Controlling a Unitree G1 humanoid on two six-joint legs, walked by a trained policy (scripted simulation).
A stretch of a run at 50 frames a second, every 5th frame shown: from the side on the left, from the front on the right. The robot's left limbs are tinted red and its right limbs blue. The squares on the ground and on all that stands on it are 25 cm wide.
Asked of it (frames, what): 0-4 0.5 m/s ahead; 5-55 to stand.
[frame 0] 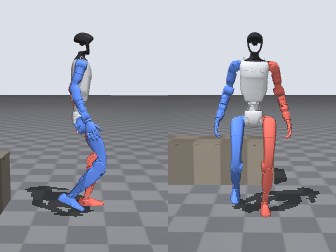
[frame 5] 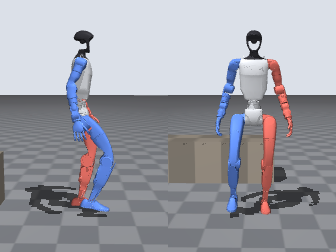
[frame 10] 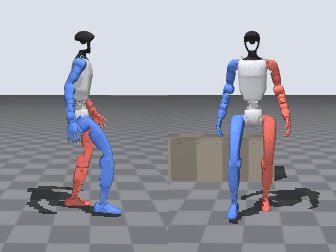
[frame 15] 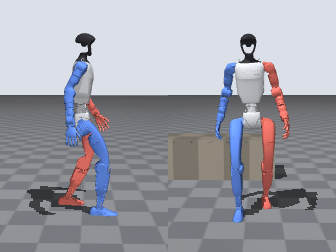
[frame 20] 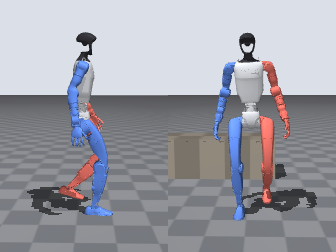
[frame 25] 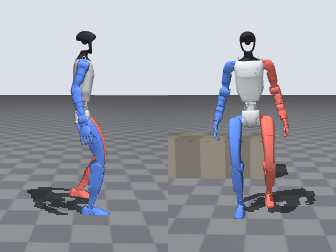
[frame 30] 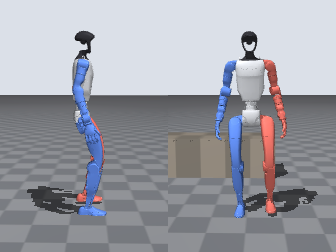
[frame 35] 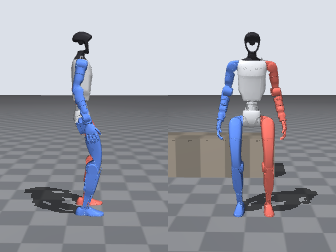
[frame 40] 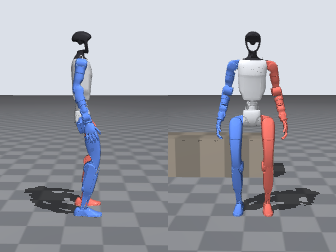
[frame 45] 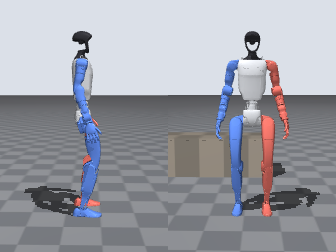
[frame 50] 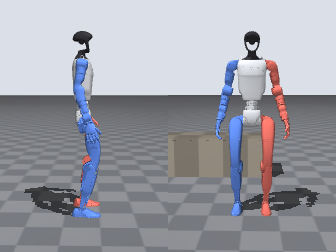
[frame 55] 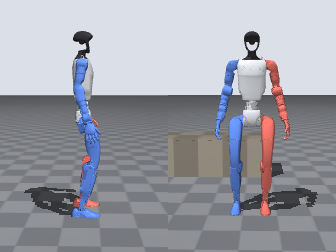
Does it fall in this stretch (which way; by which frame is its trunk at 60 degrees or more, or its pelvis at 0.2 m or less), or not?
no
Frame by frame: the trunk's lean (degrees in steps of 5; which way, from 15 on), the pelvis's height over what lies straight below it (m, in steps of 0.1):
0: 5, 0.8
5: 5, 0.8
10: 5, 0.8
15: 5, 0.8
20: 5, 0.8
25: 5, 0.8
30: 5, 0.8
35: 0, 0.8
40: 0, 0.8
45: 0, 0.8
50: 0, 0.8
55: 0, 0.8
